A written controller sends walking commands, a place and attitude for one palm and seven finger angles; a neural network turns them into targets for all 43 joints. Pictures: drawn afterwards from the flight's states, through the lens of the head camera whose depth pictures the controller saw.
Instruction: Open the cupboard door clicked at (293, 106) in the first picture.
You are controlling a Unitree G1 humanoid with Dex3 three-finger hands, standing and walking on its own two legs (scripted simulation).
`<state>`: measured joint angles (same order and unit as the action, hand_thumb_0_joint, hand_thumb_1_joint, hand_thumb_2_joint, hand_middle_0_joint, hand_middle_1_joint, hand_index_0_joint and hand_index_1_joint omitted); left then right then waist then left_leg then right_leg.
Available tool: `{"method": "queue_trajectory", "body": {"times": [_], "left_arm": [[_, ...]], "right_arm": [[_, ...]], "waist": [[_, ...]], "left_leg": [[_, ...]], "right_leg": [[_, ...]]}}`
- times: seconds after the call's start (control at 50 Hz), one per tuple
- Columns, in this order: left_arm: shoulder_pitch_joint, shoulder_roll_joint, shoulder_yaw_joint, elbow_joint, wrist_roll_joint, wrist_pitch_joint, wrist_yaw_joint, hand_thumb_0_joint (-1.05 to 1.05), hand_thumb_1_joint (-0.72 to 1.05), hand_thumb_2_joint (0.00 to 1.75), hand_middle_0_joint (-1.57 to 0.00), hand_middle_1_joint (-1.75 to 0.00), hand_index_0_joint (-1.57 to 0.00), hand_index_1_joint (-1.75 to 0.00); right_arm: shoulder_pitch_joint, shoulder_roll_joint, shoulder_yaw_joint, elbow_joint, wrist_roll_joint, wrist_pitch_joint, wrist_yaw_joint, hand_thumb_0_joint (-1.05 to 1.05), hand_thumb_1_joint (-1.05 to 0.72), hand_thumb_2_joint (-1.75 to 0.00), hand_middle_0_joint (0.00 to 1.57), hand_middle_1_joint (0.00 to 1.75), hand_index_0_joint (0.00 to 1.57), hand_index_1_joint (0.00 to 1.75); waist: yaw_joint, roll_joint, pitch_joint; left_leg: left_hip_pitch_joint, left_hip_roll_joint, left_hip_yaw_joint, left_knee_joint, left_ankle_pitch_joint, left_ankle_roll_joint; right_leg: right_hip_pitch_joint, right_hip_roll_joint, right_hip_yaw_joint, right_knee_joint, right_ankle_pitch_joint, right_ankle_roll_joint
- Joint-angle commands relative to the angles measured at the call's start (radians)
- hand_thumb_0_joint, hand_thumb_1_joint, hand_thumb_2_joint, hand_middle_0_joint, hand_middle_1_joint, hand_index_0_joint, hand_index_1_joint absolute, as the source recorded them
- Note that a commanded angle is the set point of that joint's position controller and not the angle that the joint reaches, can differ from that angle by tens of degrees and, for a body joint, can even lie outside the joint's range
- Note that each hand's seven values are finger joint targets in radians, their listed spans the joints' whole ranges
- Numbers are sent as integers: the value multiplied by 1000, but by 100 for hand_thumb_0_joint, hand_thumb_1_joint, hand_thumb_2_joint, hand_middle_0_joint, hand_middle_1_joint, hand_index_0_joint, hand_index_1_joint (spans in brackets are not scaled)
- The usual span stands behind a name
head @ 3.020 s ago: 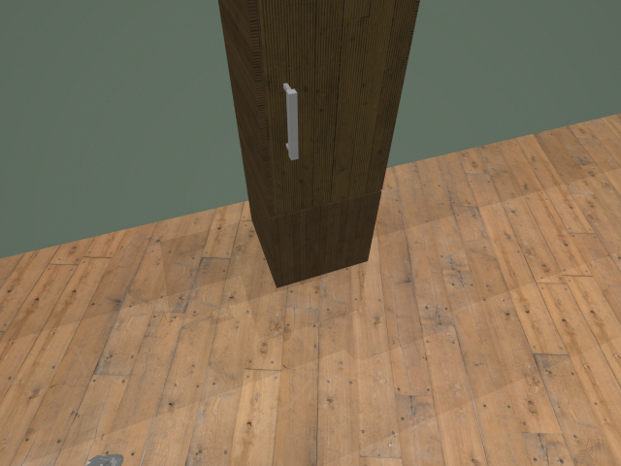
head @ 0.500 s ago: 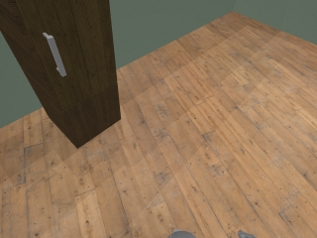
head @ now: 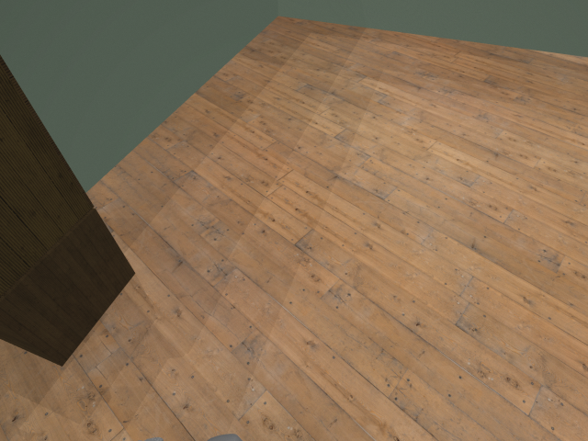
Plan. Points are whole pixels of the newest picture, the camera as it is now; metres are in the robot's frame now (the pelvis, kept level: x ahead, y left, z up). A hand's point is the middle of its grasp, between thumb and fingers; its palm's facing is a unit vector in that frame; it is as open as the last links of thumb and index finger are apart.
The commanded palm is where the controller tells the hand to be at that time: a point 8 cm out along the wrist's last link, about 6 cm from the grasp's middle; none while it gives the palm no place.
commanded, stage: walk to a spot facing it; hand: left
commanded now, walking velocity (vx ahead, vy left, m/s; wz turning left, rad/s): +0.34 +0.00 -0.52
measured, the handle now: out of the picture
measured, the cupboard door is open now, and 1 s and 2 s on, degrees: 0 0 0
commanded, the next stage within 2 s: turn to face it in 0.96 s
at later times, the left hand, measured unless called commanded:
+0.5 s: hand (172, 371) +0.26 +0.23 -0.16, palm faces -0.22 -0.96 -0.17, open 7.3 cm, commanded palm none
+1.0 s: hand (288, 258) +0.51 +0.03 -0.16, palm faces -0.48 -0.85 -0.22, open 7.2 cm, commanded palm none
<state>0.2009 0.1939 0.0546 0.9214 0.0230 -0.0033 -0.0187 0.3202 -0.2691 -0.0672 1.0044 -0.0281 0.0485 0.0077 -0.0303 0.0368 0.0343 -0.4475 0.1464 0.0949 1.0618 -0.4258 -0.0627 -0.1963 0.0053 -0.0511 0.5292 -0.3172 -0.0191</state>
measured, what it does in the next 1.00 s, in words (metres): walks ahead, turning right: left foot, then right foot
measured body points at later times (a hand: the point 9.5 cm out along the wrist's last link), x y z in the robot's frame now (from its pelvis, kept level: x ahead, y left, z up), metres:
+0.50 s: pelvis +0.16 +0.05 +0.01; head +0.18 +0.07 +0.46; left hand +0.28 +0.28 -0.14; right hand +0.10 -0.18 -0.13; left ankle +0.18 +0.14 -0.73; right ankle +0.14 -0.09 -0.63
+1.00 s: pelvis +0.33 -0.08 +0.00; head +0.35 -0.10 +0.45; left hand +0.53 +0.08 -0.14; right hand +0.24 -0.31 -0.15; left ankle +0.41 +0.05 -0.65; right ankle +0.32 -0.16 -0.73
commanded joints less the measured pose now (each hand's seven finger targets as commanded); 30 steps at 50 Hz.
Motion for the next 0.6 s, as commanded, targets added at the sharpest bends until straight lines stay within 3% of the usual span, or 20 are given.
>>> {"method": "queue_trajectory", "body": {"times": [0.0, 0.08, 0.14, 0.18, 0.2, 0.22, 0.24, 0.26, 0.28, 0.3, 0.32, 0.34, 0.36, 0.48, 0.58], "left_arm": [[58, 212, 50, -27, 1, -34, 15, 0, 90, 90, -20, -30, -20, -30], [83, 224, 52, -9, 4, -41, 14, 0, 90, 90, -20, -30, -20, -30], [66, 227, 59, -8, 5, -37, 14, 0, 90, 90, -20, -30, -20, -30], [33, 211, 62, -9, 3, -31, 12, 0, 90, 90, -20, -30, -20, -30], [37, 168, 55, -13, 0, -29, 7, 0, 90, 90, -20, -30, -20, -30], [74, 86, 45, -29, -13, -22, -3, 0, 90, 90, -20, -30, -20, -30], [87, 78, 41, -49, -9, -25, -7, 0, 90, 90, -20, -30, -20, -30], [55, 100, 45, -44, 2, -20, -6, 0, 90, 90, -20, -30, -20, -30], [9, 107, 53, -36, 7, -19, -17, 0, 90, 90, -20, -30, -20, -30], [20, 92, 56, -23, 11, -16, -28, 0, 90, 90, -20, -30, -20, -30], [61, 72, 55, -5, 13, -6, -33, 0, 90, 90, -20, -30, -20, -30], [90, 54, 53, 7, 13, 5, -34, 0, 90, 90, -20, -30, -20, -30], [103, 47, 53, 15, 11, 10, -35, 0, 90, 90, -20, -30, -20, -30], [-14, 17, 50, -25, 17, 23, -39, 0, 90, 90, -20, -30, -20, -30], [-167, 1, 34, -66, 12, 15, -43, 0, 90, 90, -20, -30, -20, -30]], "right_arm": [[-111, -47, -14, -149, -3, -63, 11, 0, -90, -90, 20, 30, 20, 30], [-151, -37, -13, -179, 2, -78, 17, 0, -90, -90, 20, 30, 20, 30], [-135, -34, -13, -183, 9, -92, 13, 0, -90, -90, 20, 30, 20, 30], [-12, -50, -19, -142, 9, -102, 1, 0, -90, -90, 20, 30, 20, 30], [100, -97, -29, -105, 5, -111, -16, 0, -90, -90, 20, 30, 20, 30], [218, -212, -54, -75, -14, -119, -28, 0, -90, -90, 20, 30, 20, 30], [247, -239, -44, -74, -13, -112, -28, 0, -90, -90, 20, 30, 20, 30], [161, -198, -37, -87, -6, -107, -32, 0, -90, -90, 20, 30, 20, 30], [96, -139, -23, -97, -5, -113, -32, 0, -90, -90, 20, 30, 20, 30], [45, -88, -8, -100, -4, -120, -33, 0, -90, -90, 20, 30, 20, 30], [4, -58, -1, -99, -3, -126, -36, 0, -90, -90, 20, 30, 20, 30], [-2, -43, 1, -93, 1, -132, -38, 0, -90, -90, 20, 30, 20, 30], [6, -29, 2, -84, 4, -138, -40, 0, -90, -90, 20, 30, 20, 30], [114, -8, -4, -20, 7, -146, -41, 0, -90, -90, 20, 30, 20, 30], [165, -22, -6, 19, 0, -137, -34, 0, -90, -90, 20, 30, 20, 30]], "waist": [[43, -165, 49], [47, -181, 54], [32, -194, 52], [-29, -137, 19], [-74, -26, -35], [-107, 276, -117], [-89, 343, -125], [-70, 277, -71], [-50, 170, 34], [-13, 115, 83], [23, 107, 79], [37, 118, 66], [41, 115, 39], [15, 42, 60], [-23, 75, 91]], "left_leg": [[-141, -2, -12, -92, 125, -20], [-94, -23, -14, -239, 162, -15], [56, -52, -6, -372, 149, -1], [274, -80, 20, -504, 194, 2], [451, -53, -13, -584, 141, 11], [597, 225, -363, -723, -98, 79], [555, 376, -604, -887, -311, 141], [418, 393, -607, -931, -445, 157], [299, 343, -511, -949, -413, 148], [230, 290, -384, -943, -298, 122], [210, 254, -259, -927, -179, 98], [202, 222, -158, -915, -86, 89], [212, 208, -102, -903, -30, 95], [377, 225, 15, -907, 193, 154], [446, 240, 118, -872, 334, 169]], "right_leg": [[-3, -227, 286, -324, -16, -154], [-11, -217, 305, -314, -29, -150], [-69, -209, 321, -267, -20, -139], [-150, -154, 292, -163, -32, -104], [-213, -83, 247, 31, 28, -75], [-382, 51, 117, 372, -160, -22], [-475, 61, 77, 604, -266, -7], [-485, -8, 109, 730, -207, -15], [-499, -44, 90, 776, -118, -12], [-482, -75, 79, 773, -39, -6], [-455, -87, 68, 761, 17, 5], [-436, -91, 60, 754, 63, 15], [-420, -97, 53, 742, 89, 19], [-563, -135, 21, 591, 175, 52], [-527, -138, -36, 318, 157, 44]]}}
